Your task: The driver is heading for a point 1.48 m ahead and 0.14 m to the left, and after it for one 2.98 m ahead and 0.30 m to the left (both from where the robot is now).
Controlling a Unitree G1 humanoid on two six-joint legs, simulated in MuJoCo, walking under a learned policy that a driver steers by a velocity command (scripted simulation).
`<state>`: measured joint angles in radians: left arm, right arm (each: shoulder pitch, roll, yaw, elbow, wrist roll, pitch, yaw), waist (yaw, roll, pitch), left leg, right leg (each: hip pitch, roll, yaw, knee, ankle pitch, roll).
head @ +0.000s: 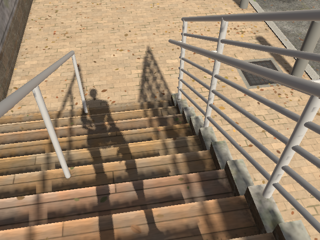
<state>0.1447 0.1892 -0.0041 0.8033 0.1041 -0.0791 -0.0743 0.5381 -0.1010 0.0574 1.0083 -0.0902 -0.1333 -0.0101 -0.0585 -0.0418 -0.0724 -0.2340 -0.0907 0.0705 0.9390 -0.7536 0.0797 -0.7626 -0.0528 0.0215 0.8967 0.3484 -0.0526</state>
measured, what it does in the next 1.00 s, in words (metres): goes down: right foot 0.16 m lower, then left foot 0.17 m lower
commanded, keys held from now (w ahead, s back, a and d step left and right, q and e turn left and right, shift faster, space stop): w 1.00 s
